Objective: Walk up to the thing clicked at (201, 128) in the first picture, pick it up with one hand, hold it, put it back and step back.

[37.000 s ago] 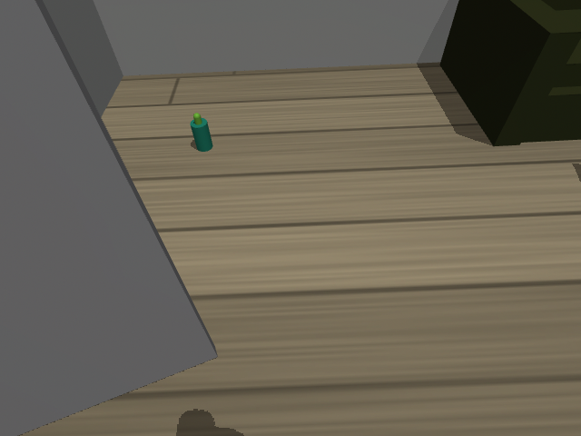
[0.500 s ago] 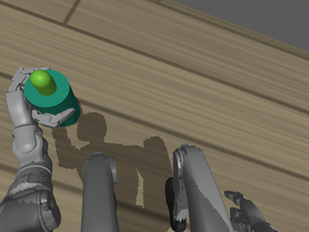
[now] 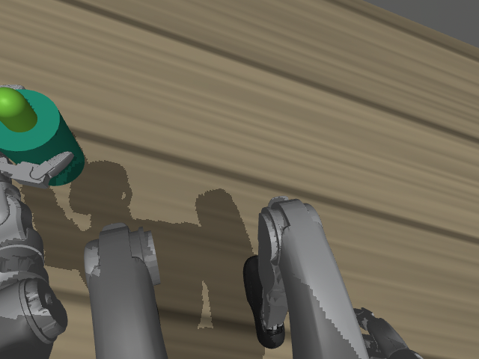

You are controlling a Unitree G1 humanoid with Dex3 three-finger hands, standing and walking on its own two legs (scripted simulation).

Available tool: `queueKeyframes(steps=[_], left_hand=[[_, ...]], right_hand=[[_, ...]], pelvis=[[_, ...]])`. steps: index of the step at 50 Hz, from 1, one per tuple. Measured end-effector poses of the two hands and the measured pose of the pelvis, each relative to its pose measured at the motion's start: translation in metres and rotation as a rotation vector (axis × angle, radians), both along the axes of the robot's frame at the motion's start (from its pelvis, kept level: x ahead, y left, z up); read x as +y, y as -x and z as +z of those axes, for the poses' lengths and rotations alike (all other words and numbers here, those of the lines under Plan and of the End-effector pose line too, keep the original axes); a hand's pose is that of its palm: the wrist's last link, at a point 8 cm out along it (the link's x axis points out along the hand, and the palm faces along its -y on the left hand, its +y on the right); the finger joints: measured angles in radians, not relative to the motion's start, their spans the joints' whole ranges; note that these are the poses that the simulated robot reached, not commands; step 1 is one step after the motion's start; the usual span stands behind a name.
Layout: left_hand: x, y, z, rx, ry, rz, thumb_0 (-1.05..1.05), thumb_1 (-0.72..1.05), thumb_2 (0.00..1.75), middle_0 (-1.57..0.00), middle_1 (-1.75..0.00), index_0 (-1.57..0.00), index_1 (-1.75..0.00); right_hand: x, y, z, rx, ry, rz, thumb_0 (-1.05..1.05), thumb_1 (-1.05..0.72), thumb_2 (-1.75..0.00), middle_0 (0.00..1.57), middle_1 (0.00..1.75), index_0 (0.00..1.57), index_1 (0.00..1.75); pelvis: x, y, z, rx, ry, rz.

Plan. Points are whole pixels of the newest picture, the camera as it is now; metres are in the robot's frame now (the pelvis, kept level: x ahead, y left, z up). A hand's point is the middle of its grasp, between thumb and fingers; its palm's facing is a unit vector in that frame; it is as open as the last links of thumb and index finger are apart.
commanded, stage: crouch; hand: left
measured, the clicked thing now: (35, 136) +0.47 +0.26 -0.08
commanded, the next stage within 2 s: lower in 0.36 s
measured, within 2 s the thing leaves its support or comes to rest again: neither
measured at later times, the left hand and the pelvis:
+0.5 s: hand (44, 148) +0.47 +0.27 -0.13, palm faces +0.27 -0.96 -0.03, open 11.8 cm; pelvis +0.00 +0.00 -0.03, yaw -2 degrees
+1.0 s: hand (57, 157) +0.47 +0.27 -0.19, palm faces +0.29 -0.96 -0.03, open 11.8 cm; pelvis +0.00 +0.01 -0.04, yaw -5 degrees
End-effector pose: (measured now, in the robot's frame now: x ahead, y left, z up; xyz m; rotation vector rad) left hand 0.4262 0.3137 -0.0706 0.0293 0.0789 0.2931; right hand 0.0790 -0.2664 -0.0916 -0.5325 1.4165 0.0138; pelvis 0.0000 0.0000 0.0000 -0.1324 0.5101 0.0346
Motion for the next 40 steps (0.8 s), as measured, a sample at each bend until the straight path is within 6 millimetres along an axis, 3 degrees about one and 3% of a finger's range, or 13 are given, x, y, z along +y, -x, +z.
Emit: queueKeyframes(steps=[19,29,40], left_hand=[[0.0,-0.001,-0.047,0.011,0.004,-0.018,-0.01,-0.58,1.06,-0.58,-0.94,-0.62,-0.93],[-0.002,-0.006,-0.061,0.009,0.006,-0.016,-0.01,-0.58,1.06,-0.58,-0.94,-0.62,-0.93],[-0.005,-0.004,-0.104,0.044,0.024,-0.013,-0.01,-0.58,1.06,-0.59,-0.93,-0.63,-0.92]], right_hand=[[-0.004,-0.02,-0.013,0.026,0.041,0.104,0.0,-0.93,-0.91,0.21,0.3,0.21,0.3],[-0.002,-0.017,-0.016,0.048,0.048,0.13,0.0,-0.93,-0.91,0.21,0.3,0.21,0.3],[-0.001,-0.009,-0.01,0.098,0.095,0.191,0.0,-0.93,-0.91,0.21,0.3,0.21,0.3]], pelvis=[[0.003,-0.003,-0.023,-0.046,0.033,-0.014],[0.004,-0.002,-0.03,-0.069,0.046,-0.023],[0.007,0.0,-0.039,-0.115,0.072,-0.041]])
